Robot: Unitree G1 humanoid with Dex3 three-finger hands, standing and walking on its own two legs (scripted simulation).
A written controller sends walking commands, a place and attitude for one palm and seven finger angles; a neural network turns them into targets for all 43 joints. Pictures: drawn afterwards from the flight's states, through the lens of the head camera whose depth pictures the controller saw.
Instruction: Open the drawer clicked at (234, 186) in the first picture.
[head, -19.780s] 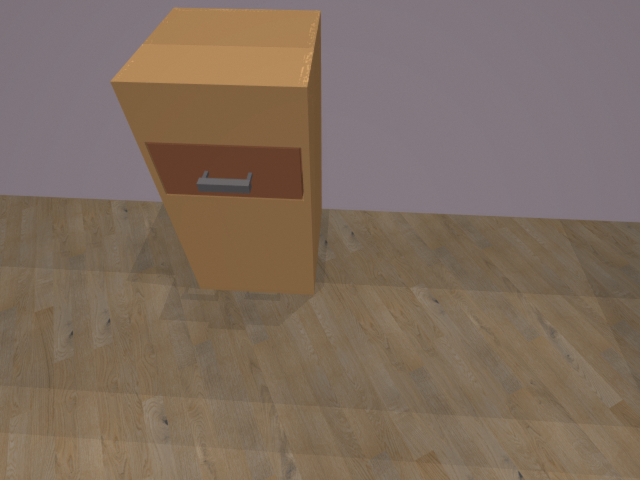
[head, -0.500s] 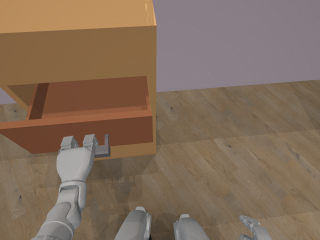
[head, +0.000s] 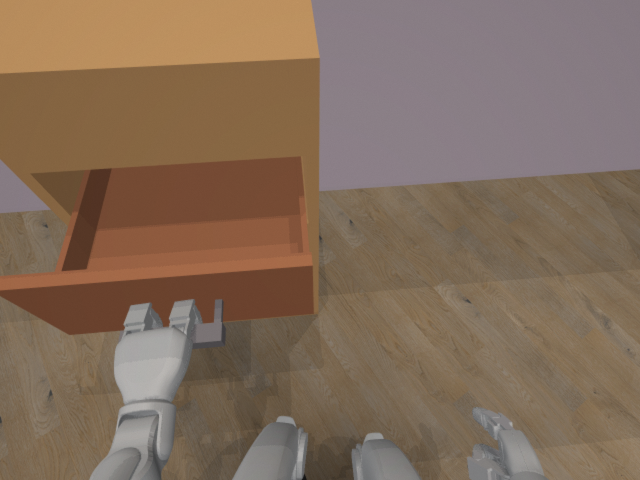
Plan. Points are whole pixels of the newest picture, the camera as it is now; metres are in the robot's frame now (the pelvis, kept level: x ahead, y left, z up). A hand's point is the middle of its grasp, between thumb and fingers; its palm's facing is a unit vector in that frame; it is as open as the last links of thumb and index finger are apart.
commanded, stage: pull the drawer open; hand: left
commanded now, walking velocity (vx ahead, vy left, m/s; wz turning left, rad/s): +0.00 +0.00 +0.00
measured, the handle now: (175, 323) +0.32 +0.23 -0.06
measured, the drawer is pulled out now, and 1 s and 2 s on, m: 0.18 0.26 0.30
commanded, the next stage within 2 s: open the thumb to release the handle in 1.84 s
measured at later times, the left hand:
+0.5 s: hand (168, 401) +0.22 +0.22 -0.08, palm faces -0.06 -0.09 -0.99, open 6.0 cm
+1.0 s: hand (164, 434) +0.18 +0.21 -0.08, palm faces -0.08 -0.10 -0.99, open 6.0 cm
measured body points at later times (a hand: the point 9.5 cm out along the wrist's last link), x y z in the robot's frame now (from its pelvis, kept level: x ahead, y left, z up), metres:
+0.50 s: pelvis +0.00 +0.00 -0.01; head +0.09 -0.01 +0.43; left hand +0.22 +0.22 -0.03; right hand +0.20 -0.23 -0.12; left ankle +0.02 +0.08 -0.61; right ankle -0.01 -0.11 -0.61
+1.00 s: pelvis -0.01 -0.02 -0.02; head +0.08 -0.02 +0.42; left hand +0.18 +0.21 -0.03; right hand +0.22 -0.22 -0.13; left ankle +0.02 +0.08 -0.61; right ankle -0.01 -0.11 -0.61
